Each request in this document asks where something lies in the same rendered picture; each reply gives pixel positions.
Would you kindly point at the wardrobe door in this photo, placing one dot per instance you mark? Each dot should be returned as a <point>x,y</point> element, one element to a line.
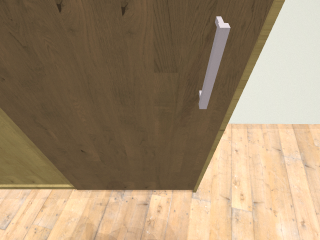
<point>108,90</point>
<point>21,162</point>

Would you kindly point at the handle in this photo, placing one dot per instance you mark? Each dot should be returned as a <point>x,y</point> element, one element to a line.
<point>219,43</point>

